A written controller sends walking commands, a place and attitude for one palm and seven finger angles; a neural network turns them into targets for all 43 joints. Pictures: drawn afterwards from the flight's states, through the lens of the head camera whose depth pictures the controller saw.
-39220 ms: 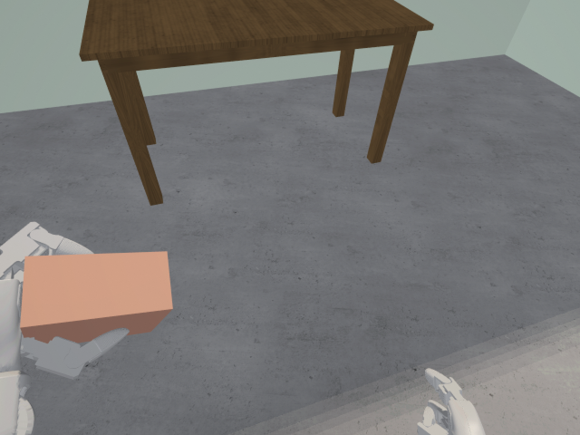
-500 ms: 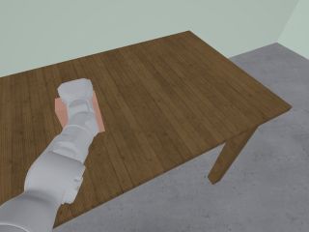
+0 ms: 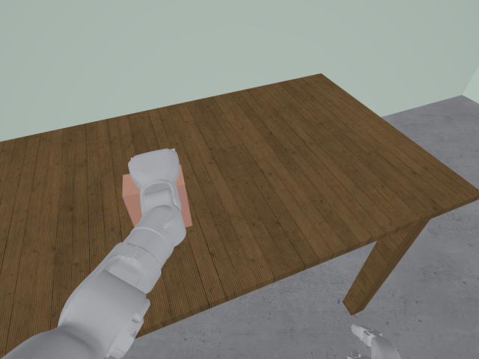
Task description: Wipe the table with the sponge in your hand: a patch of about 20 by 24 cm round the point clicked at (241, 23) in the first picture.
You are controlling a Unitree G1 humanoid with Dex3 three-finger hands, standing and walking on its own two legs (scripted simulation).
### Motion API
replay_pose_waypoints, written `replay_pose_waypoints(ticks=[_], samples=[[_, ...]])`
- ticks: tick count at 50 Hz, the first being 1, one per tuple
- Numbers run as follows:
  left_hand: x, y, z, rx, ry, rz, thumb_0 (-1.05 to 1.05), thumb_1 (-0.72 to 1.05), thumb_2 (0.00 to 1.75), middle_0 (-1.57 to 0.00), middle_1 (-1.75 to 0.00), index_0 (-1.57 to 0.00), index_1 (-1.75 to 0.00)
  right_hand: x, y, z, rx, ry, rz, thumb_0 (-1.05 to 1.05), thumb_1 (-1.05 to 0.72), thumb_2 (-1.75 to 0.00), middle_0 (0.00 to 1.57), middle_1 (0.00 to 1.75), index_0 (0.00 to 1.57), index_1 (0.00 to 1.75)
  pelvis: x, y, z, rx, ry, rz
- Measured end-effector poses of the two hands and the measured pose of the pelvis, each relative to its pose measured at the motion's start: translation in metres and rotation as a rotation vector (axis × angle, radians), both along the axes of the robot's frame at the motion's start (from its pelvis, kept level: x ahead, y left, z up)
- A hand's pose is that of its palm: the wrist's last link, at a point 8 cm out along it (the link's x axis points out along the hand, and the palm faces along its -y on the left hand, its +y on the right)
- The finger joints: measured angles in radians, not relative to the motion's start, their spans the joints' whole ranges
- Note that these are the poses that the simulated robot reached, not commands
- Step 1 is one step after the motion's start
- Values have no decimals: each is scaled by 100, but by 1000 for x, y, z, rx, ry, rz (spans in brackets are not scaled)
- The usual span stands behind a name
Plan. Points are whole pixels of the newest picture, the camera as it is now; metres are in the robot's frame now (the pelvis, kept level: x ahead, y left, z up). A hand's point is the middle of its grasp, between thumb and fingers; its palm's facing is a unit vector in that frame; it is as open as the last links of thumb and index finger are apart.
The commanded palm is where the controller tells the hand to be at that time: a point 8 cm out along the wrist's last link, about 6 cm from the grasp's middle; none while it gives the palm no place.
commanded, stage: wipe back along the third lane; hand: left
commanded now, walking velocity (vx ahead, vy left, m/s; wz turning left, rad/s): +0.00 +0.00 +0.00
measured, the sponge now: (161, 208) +0.40 +0.19 +0.02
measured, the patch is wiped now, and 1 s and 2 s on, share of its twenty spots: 0.90 0.90 0.90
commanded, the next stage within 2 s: slide back across to the middle lane in 1.12 s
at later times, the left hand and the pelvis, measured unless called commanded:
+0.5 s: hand (172, 208) +0.36 +0.15 +0.07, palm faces +0.02 -0.05 -1.00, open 10.4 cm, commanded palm +0.32 +0.13 +0.11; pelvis +0.00 -0.02 +0.00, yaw +1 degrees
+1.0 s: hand (178, 226) +0.32 +0.13 +0.07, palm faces +0.04 -0.08 -1.00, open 10.4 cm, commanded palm +0.28 +0.12 +0.11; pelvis -0.01 -0.04 +0.00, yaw +0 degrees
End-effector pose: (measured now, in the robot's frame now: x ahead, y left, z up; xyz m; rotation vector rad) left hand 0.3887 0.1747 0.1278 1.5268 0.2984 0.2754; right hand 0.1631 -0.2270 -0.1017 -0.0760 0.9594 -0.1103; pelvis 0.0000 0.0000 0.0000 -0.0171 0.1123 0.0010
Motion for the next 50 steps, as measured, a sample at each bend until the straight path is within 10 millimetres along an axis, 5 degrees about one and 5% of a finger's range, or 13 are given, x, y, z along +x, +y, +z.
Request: replay_pose_waypoints(ticks=[10,31,50], samples=[[-19,-14,0,-6,-13,-17,-1,-51,105,-67,-136,-69,-137,38,7,17,14,-83,77,1,-91,-90,20,30,20,30,1,-10,0,6,-26,17],[-61,-34,-1,-23,-28,-32,-1,-51,105,-66,-137,-69,-137,27,-24,18,23,-90,59,1,-91,-90,20,30,20,30,-5,-29,2,21,-89,4],[-89,-46,-2,-48,-57,-60,-1,-51,105,-66,-137,-69,-137,48,-16,32,64,-187,102,1,-91,-90,20,30,20,30,-8,-35,2,27,-116,-5]])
